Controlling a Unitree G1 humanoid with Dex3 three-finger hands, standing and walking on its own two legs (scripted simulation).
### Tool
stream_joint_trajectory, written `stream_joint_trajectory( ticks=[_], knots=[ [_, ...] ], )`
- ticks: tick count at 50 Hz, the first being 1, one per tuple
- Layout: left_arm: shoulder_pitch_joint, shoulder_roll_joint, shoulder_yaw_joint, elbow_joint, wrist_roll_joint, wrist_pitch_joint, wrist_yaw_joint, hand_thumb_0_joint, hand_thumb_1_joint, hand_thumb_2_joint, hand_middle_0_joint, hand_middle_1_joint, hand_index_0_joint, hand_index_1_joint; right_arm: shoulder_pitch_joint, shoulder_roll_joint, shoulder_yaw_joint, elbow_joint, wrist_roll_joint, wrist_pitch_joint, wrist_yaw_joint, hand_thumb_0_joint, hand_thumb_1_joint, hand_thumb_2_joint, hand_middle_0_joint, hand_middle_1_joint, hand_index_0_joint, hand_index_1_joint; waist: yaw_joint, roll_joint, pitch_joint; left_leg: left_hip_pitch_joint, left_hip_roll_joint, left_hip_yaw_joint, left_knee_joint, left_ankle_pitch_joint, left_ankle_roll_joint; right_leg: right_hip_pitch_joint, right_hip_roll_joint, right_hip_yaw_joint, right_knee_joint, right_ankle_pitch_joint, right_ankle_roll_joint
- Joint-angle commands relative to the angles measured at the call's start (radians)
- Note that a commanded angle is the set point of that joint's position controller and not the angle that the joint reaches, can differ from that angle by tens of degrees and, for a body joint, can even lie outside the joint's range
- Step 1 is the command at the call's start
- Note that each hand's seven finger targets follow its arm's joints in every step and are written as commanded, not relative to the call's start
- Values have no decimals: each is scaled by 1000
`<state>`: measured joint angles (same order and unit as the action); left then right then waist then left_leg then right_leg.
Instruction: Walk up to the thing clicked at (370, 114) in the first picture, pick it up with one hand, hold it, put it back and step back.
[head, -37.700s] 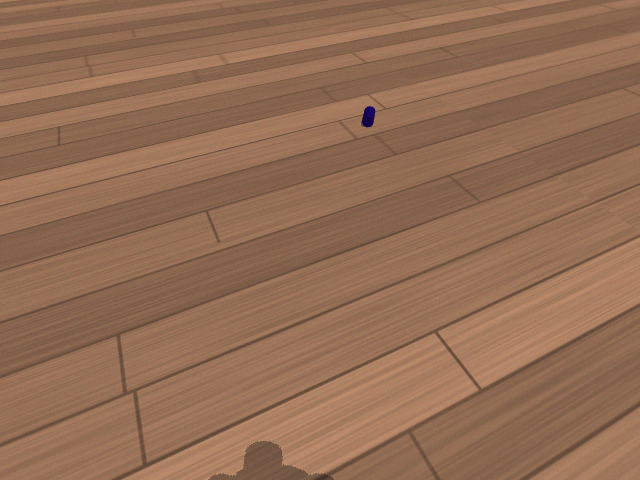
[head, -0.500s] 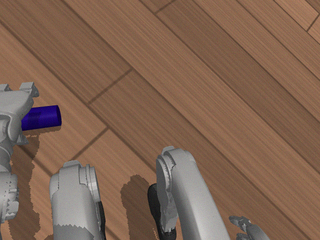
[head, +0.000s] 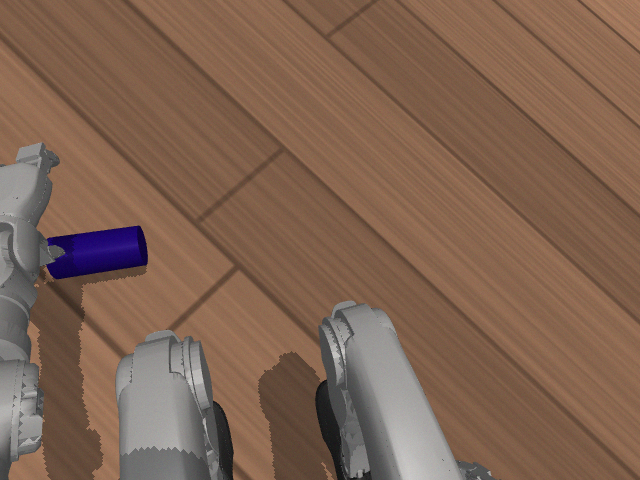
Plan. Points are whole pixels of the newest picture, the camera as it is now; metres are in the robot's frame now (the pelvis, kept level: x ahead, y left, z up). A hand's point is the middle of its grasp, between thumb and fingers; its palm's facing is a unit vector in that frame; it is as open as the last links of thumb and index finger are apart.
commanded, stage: home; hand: left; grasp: from above
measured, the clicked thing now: (99, 251) +0.48 +0.30 -0.33
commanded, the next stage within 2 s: none
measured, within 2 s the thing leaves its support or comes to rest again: neither
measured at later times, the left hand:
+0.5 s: hand out of the picture +0.26 +0.26 +0.08, palm faces -0.08 -0.84 -0.54, open 7.5 cm
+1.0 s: hand out of the picture +0.22 +0.22 +0.29, palm faces +0.23 -0.95 -0.21, open 7.4 cm
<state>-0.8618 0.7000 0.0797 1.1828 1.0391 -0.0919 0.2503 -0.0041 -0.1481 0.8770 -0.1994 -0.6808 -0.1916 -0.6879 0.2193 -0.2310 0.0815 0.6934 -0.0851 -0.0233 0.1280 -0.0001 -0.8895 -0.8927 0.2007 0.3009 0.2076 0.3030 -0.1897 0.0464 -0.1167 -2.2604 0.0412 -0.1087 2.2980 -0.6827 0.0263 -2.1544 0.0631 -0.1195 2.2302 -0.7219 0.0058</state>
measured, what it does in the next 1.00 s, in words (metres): rises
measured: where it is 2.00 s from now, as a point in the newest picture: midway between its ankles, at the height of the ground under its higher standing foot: (285, 474)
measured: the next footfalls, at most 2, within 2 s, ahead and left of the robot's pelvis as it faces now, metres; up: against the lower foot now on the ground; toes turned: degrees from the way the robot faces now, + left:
none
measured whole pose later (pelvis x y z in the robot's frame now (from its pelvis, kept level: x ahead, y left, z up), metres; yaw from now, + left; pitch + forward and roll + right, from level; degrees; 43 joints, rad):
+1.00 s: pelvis +0.08 +0.01 +0.34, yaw +10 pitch +13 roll -3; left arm 0.47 0.23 0.04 -0.08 -0.08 0.43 0.07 0.01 0.90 0.90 -0.20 -0.30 -0.20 -0.30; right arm 0.32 -0.22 0.05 0.53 0.04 -0.16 -0.18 0.01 -0.90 -0.90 0.20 0.30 0.21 0.30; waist -0.06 0.06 -0.19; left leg -0.79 0.02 -0.06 1.05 -0.49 0.01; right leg -0.70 0.04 -0.05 0.98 -0.51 -0.01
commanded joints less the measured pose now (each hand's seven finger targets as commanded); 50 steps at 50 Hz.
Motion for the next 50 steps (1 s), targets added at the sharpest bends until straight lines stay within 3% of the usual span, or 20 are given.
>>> stream_joint_trajectory(
  ticks=[1,4,7,8,11,13,15,16,19,21,22,23,26,29,35,37,41,47,50],
  knots=[
    [-56,195,38,-344,-163,59,-59,0,441,815,-193,-345,-188,-350,178,-253,-138,-61,48,16,-16,0,-897,-899,200,300,200,300,84,214,-792,686,-19,44,-366,303,13,471,23,4,-356,335,-40],
    [74,130,37,-458,-282,97,-122,0,681,874,-199,-326,-197,-328,147,-241,-140,-79,65,25,-30,0,-898,-899,200,300,200,300,84,106,-715,664,-19,42,-414,283,24,545,21,18,-421,340,-34],
    [138,82,25,-665,-383,114,-165,0,901,903,-201,-301,-200,-301,106,-228,-151,-111,79,25,-51,0,-899,-900,200,300,200,300,95,114,-719,753,-11,24,-500,252,19,607,11,25,-486,309,-36],
    [193,34,10,-657,-413,120,-176,0,900,900,-200,-299,-200,-300,93,-223,-154,-113,83,22,-59,0,-900,-900,200,300,200,300,89,85,-685,771,-9,18,-525,227,18,606,8,26,-508,289,-37],
    [262,13,22,-783,-499,131,-185,0,900,900,-200,-299,-200,-299,54,-214,-161,-133,94,6,-82,0,-899,-900,200,300,200,300,104,95,-626,831,-6,14,-613,153,13,640,0,40,-581,235,-38],
    [324,-32,9,-834,-549,144,-180,0,900,900,-200,-299,-200,-299,28,-203,-158,-149,101,-10,-100,0,-899,-900,200,300,200,300,101,102,-587,873,-8,16,-674,104,10,673,-4,50,-635,197,-37],
    [399,-66,3,-879,-584,160,-174,0,900,900,-200,-299,-200,-299,-1,-198,-151,-158,107,-29,-116,0,-899,-900,200,300,200,300,102,128,-541,924,-7,3,-742,65,4,693,-8,53,-669,172,-37],
    [435,-60,24,-896,-605,172,-168,0,899,900,-200,-298,-200,-298,-7,-198,-150,-164,111,-37,-125,0,-899,-900,200,300,200,300,116,126,-537,950,-9,-7,-777,34,2,714,-7,57,-692,149,-37],
    [481,-108,7,-1020,-678,204,-163,0,900,901,-200,-299,-200,-299,-45,-194,-148,-184,121,-59,-148,0,-899,-900,200,300,200,300,112,158,-556,1068,-9,-23,-863,33,-3,780,-11,65,-753,156,-36],
    [578,-154,-5,-966,-728,232,-160,0,901,905,-201,-302,-201,-303,-68,-189,-134,-189,126,-73,-163,0,-899,-900,200,300,200,300,105,123,-436,1083,-8,-46,-924,-19,-3,778,-11,63,-792,123,-32],
    [594,-167,-7,-1009,-756,238,-159,0,900,903,-201,-301,-200,-301,-74,-185,-132,-194,126,-81,-168,0,-899,-900,200,300,200,300,103,126,-429,1106,-11,-47,-945,-24,-3,796,-13,67,-815,119,-34],
    [626,-142,26,-1027,-778,249,-153,0,900,902,-201,-300,-200,-301,-79,-183,-128,-207,129,-86,-175,0,-899,-900,200,300,200,300,119,121,-442,1136,-14,-50,-972,-31,-2,834,-11,72,-844,111,-34],
    [709,-198,-4,-1111,-868,289,-151,0,901,903,-201,-301,-200,-301,-83,-165,-119,-235,133,-103,-193,0,-899,-900,200,300,200,300,102,106,-457,1222,-23,-17,-1026,32,-1,957,-14,82,-939,147,-32],
    [796,-221,11,-1131,-937,327,-146,0,901,902,-200,-300,-200,-300,-75,-151,-108,-236,133,-118,-213,0,-899,-900,200,300,200,300,108,87,-395,1281,-26,-7,-1090,79,-1,1042,-16,86,-1022,179,-31],
    [975,-297,10,-1214,-1028,404,-152,0,900,899,-200,-298,-200,-298,-33,-125,-82,-257,136,-139,-255,0,-899,-900,200,300,200,300,110,62,-328,1435,-24,-7,-1219,242,-9,1225,-18,81,-1158,303,-31],
    [1049,-314,29,-1248,-1062,426,-153,0,900,899,-200,-298,-200,-299,-22,-117,-76,-268,135,-148,-270,0,-899,-900,200,300,200,300,119,50,-294,1461,-30,6,-1259,272,-8,1300,-19,83,-1219,324,-30],
    [1166,-347,28,-1332,-1102,459,-163,0,900,900,-200,-299,-200,-299,9,-106,-73,-290,129,-165,-295,0,-900,-900,200,300,200,300,117,45,-260,1559,-33,33,-1331,370,-10,1414,-14,75,-1308,406,-25],
    [1319,-371,17,-1456,-1110,485,-178,0,900,900,-200,-299,-200,-299,41,-93,-80,-320,119,-193,-321,0,-900,-900,200,300,200,300,128,27,-224,1662,-41,54,-1386,522,-6,1533,-16,73,-1397,551,-20],
    [1365,-380,10,-1474,-1100,490,-188,0,900,900,-200,-300,-200,-300,44,-93,-85,-329,110,-206,-326,0,-901,-900,200,299,200,299,129,1,-179,1682,-42,59,-1409,528,-2,1552,-16,68,-1427,559,-16]
  ],
)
